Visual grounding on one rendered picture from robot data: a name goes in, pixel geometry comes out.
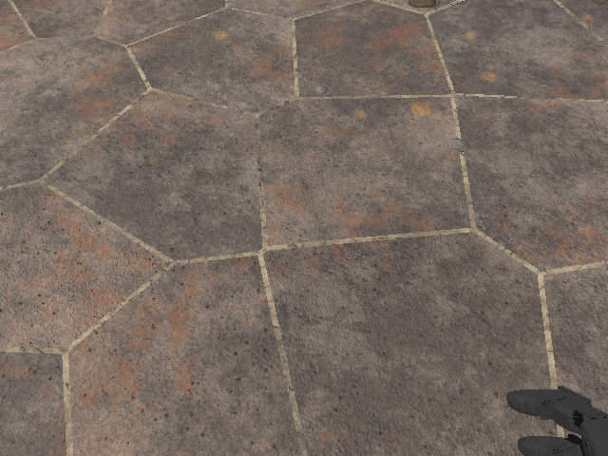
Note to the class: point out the robot right hand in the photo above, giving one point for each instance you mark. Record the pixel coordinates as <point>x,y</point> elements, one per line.
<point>569,410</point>

